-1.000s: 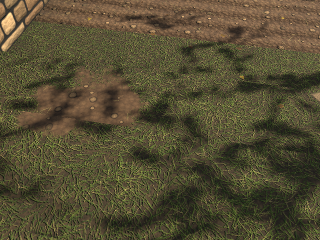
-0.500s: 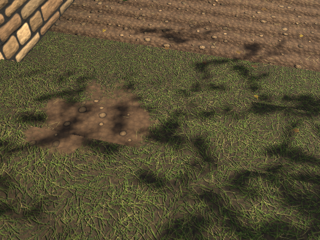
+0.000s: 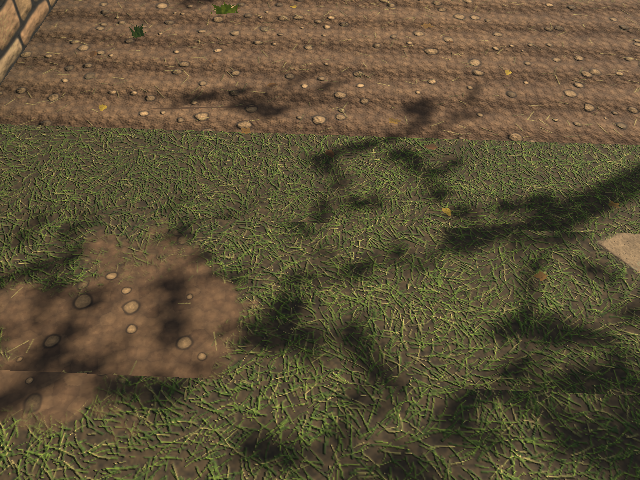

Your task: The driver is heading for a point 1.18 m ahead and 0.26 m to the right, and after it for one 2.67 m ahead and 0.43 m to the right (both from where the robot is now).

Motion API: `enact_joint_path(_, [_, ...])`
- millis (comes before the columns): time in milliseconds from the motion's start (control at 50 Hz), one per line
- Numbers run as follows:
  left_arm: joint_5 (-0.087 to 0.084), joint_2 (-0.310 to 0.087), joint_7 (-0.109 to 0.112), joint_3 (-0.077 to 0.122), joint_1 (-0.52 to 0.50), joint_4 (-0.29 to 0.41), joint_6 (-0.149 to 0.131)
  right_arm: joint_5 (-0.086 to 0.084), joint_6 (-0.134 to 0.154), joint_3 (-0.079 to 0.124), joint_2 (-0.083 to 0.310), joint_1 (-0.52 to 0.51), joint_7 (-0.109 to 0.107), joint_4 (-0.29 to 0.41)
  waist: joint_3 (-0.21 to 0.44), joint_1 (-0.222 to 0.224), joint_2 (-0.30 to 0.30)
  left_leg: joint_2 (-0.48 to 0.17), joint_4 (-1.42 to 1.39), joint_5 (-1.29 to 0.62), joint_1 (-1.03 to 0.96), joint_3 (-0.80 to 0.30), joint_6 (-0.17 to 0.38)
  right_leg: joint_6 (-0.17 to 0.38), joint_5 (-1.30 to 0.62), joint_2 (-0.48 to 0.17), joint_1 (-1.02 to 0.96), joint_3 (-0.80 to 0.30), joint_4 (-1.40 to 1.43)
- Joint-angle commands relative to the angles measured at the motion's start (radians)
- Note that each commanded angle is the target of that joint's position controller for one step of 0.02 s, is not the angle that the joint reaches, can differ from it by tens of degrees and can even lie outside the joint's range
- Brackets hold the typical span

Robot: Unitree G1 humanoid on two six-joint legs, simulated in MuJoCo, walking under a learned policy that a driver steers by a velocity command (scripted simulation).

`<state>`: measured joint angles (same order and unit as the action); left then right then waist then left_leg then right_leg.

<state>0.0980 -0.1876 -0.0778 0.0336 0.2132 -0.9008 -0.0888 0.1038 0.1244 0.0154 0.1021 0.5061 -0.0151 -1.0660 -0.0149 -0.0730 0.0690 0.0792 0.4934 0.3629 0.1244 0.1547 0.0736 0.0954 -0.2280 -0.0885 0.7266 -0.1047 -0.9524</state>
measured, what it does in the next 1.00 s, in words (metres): goes down, turning right: right foot 0.18 m lower, then left foot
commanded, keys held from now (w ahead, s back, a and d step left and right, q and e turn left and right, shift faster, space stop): w+e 0.48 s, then w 0.52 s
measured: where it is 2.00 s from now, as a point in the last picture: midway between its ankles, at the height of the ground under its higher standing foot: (411, 316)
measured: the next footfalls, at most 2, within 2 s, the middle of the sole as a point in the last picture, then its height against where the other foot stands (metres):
right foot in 0.34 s outside the picture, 0.18 m lower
left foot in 0.70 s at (317, 419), level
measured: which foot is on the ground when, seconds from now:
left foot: down 0.00-0.36, up 0.38-0.68, down 0.70-1.00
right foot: up 0.00-0.32, down 0.34-0.70, up 0.72-1.00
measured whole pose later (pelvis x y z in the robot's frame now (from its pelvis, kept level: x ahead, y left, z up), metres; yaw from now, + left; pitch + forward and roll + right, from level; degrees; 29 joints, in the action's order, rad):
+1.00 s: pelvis +0.67 -0.08 -0.17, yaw -22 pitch +1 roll +1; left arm 0.09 -0.21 -0.04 0.02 0.15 -0.82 -0.06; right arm 0.07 0.15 -0.02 0.17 0.49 0.03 -1.07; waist -0.02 -0.11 0.03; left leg 0.08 0.37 0.21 0.18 0.08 0.10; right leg -0.02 0.09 -0.10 0.70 -0.07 -0.97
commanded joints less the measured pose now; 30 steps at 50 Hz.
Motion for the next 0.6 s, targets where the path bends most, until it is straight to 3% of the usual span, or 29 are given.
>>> enact_joint_path(20, [-0.004,0.0,-0.001,-0.014,-0.021,0.064,0.015,0.005,0.03,-0.027,0.052,0.066,-0.006,0.02,-0.05,0.0,-0.117,-0.211,-0.097,-0.15,0.233,-0.096,0.128,-0.035,-0.381,-0.019,-0.138,0.054,0.217])
enact_joint_path(60, [-0.002,-0.033,-0.002,-0.012,-0.041,0.081,0.025,0.006,0.025,-0.047,0.044,0.131,0.006,-0.005,-0.109,0.007,-0.094,-0.268,-0.055,-0.129,0.241,-0.162,0.143,-0.026,-0.36,-0.02,-0.111,0.036,0.203])
enact_joint_path(100, [-0.002,-0.058,0.004,-0.009,-0.103,0.107,0.026,-0.001,0.03,-0.059,0.046,0.202,0.01,-0.032,-0.155,-0.012,-0.063,-0.321,0.014,-0.18,0.069,-0.215,0.14,-0.017,-0.289,-0.025,0.042,-0.007,0.274])
enact_joint_path(140, [-0.007,-0.045,0.004,-0.016,-0.199,0.138,0.029,-0.018,0.025,-0.062,0.055,0.277,-0.006,-0.055,-0.179,-0.053,-0.072,-0.327,0.066,-0.221,-0.088,-0.222,0.117,-0.023,-0.211,-0.036,0.134,0.017,0.379])
enact_joint_path(160, [-0.004,-0.039,0.002,-0.016,-0.242,0.148,0.034,-0.016,0.02,-0.073,0.041,0.305,-0.012,-0.064,-0.183,-0.065,-0.082,-0.322,0.087,-0.195,-0.1,-0.212,0.113,-0.023,-0.209,-0.049,0.119,0.033,0.395])
enact_joint_path(180, [-0.001,-0.047,0.0,-0.017,-0.256,0.141,0.03,-0.032,0.018,-0.078,0.04,0.274,-0.007,-0.056,-0.177,-0.055,-0.078,-0.3,0.102,-0.204,-0.04,-0.177,0.108,-0.019,-0.189,-0.04,0.018,0.073,0.404])
enact_joint_path(220, [-0.004,-0.055,-0.007,-0.018,-0.295,0.15,0.032,-0.048,0.011,-0.073,0.071,0.268,-0.005,-0.06,-0.205,-0.053,-0.069,-0.296,0.102,-0.238,0.006,-0.157,0.097,-0.022,-0.11,-0.034,-0.088,0.108,0.431])
enact_joint_path(260, [-0.009,-0.074,-0.005,-0.019,-0.317,0.131,0.033,-0.061,-0.007,-0.053,0.122,0.273,-0.021,-0.071,-0.222,-0.066,-0.04,-0.283,0.156,-0.364,-0.066,-0.137,0.068,-0.028,-0.014,-0.029,-0.12,0.131,0.556])
enact_joint_path(280, [-0.008,-0.084,0.0,-0.017,-0.299,0.109,0.03,-0.06,-0.018,-0.041,0.154,0.289,-0.024,-0.079,-0.203,-0.068,-0.028,-0.274,0.22,-0.491,-0.124,-0.122,0.052,-0.032,0.02,-0.016,-0.158,0.148,0.613])
enact_joint_path(300, [-0.008,-0.131,0.015,-0.005,-0.248,0.061,0.021,-0.055,-0.022,-0.032,0.186,0.319,-0.018,-0.096,-0.146,-0.076,0.006,-0.209,0.319,-0.585,-0.211,-0.102,0.03,-0.042,0.041,0.011,-0.226,0.167,0.657])
enact_joint_path(320, [-0.003,-0.146,0.021,0.003,-0.139,0.015,0.002,-0.053,-0.034,-0.029,0.197,0.304,-0.012,-0.081,-0.121,-0.032,-0.008,-0.228,0.434,-0.711,-0.15,-0.103,0.028,-0.047,0.051,0.038,-0.384,0.209,0.676])
enact_joint_path(340, [-0.018,-0.181,0.033,0.027,0.101,-0.045,-0.016,0.008,-0.044,-0.036,0.2,0.25,0.024,-0.084,-0.099,0.089,0.018,-0.239,0.611,-0.684,0.094,-0.077,0.007,0.014,-0.195,0.053,-0.752,0.233,0.675])
enact_joint_path(360, [0.015,-0.236,0.036,0.059,0.455,-0.118,-0.011,0.051,-0.04,-0.063,0.111,0.318,0.08,-0.097,0.105,0.187,0.039,-0.195,0.973,-0.345,0.536,-0.021,-0.1,0.198,-0.566,-0.041,-1.381,0.141,0.351])
enact_joint_path(380, [-0.015,-0.318,0.028,0.08,0.646,-0.197,0.008,0.011,-0.042,-0.094,0.058,0.28,0.131,-0.028,0.46,0.251,0.119,-0.092,1.429,0.422,0.721,-0.078,-0.179,0.423,-0.924,-0.279,-1.8,-0.146,0.111])
enact_joint_path(400, [-0.018,-0.251,0.032,0.076,0.773,-0.226,0.029,-0.054,-0.016,-0.061,0.158,-0.09,0.136,0.124,0.371,0.417,0.001,-0.065,1.539,0.5,1.053,-0.161,-0.232,0.412,-0.616,-0.322,-1.82,-0.328,0.223])
enact_joint_path(420, [-0.025,-0.26,0.054,0.076,0.606,-0.182,0.029,-0.072,0.02,-0.05,0.189,-0.306,0.12,0.221,0.163,0.384,-0.065,-0.123,1.324,0.408,1.106,-0.198,-0.187,0.317,-0.294,-0.267,-1.508,-0.263,0.366])
enact_joint_path(440, [-0.046,-0.185,0.058,0.033,0.312,-0.098,0.017,-0.037,0.035,-0.039,0.211,-0.333,0.083,0.252,0.036,0.226,-0.184,-0.193,0.926,0.132,0.978,-0.272,-0.122,0.237,-0.017,-0.218,-1.142,-0.221,0.499])
enact_joint_path(460, [-0.025,-0.138,0.037,0.009,0.182,-0.056,0.012,-0.004,0.04,-0.022,0.233,-0.269,0.051,0.215,-0.046,0.116,-0.119,-0.231,0.78,0.03,0.764,-0.239,-0.075,0.238,-0.065,-0.186,-0.806,-0.155,0.559])
enact_joint_path(480, [-0.033,-0.125,0.017,-0.002,0.069,-0.006,0.001,-0.015,0.02,-0.018,0.208,-0.204,0.032,0.184,-0.102,0.03,-0.073,-0.239,0.556,-0.061,0.505,-0.211,-0.053,0.254,-0.044,-0.164,-0.426,-0.103,0.677])
enact_joint_path(500, [-0.043,-0.172,0.004,0.008,0.054,0.004,-0.009,-0.022,-0.004,-0.03,0.156,-0.16,0.034,0.176,-0.128,-0.005,0.019,-0.207,0.505,-0.028,0.389,-0.158,-0.061,0.287,-0.052,-0.148,-0.268,-0.126,0.733])
enact_joint_path(540, [-0.045,-0.198,-0.023,0.025,0.051,-0.013,-0.037,-0.042,-0.037,-0.061,0.113,-0.142,0.044,0.189,-0.099,-0.031,-0.035,-0.214,0.278,-0.103,0.248,-0.156,-0.067,0.255,0.06,-0.131,-0.185,-0.132,0.78])
enact_joint_path(560, [-0.041,-0.203,-0.036,0.033,0.075,-0.023,-0.042,-0.05,-0.043,-0.072,0.108,-0.191,0.049,0.197,-0.089,-0.004,-0.05,-0.202,0.217,-0.259,0.232,-0.163,-0.062,0.231,0.111,-0.13,-0.21,-0.144,0.77])
enact_joint_path(580, [-0.041,-0.203,-0.044,0.039,0.092,-0.028,-0.038,-0.051,-0.04,-0.072,0.127,-0.241,0.052,0.206,-0.074,0.017,-0.053,-0.179,0.154,-0.398,0.225,-0.161,-0.049,0.204,0.166,-0.109,-0.245,-0.128,0.724])
enact_joint_path(600, [-0.027,-0.191,-0.047,0.039,0.122,-0.028,-0.028,-0.049,-0.029,-0.06,0.162,-0.294,0.054,0.214,-0.076,0.039,-0.046,-0.151,0.142,-0.486,0.216,-0.162,-0.035,0.17,0.193,-0.075,-0.252,-0.104,0.673])
Keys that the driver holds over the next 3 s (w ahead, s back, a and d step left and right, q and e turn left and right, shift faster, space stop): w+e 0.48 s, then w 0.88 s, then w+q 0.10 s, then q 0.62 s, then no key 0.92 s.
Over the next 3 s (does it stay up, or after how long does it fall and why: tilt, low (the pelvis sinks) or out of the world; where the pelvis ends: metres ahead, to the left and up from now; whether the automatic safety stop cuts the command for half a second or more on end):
stays up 1.20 -0.40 -0.36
